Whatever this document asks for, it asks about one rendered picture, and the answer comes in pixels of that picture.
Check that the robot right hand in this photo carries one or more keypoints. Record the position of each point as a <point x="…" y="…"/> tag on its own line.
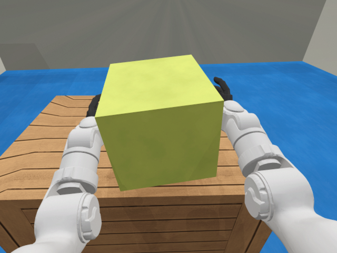
<point x="223" y="90"/>

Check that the carton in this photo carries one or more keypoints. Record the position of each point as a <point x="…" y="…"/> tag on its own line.
<point x="160" y="121"/>

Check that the right robot forearm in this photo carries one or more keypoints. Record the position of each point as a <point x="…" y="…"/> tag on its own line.
<point x="250" y="142"/>

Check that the left robot forearm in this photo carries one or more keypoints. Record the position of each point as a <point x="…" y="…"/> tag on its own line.
<point x="78" y="169"/>

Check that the right robot upper arm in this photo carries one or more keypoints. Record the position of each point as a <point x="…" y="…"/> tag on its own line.
<point x="282" y="198"/>

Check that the pedestal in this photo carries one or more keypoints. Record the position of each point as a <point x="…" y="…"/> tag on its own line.
<point x="199" y="216"/>

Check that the robot left hand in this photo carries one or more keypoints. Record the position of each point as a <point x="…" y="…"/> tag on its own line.
<point x="93" y="106"/>

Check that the left robot upper arm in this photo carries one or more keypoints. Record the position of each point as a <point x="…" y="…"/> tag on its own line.
<point x="65" y="224"/>

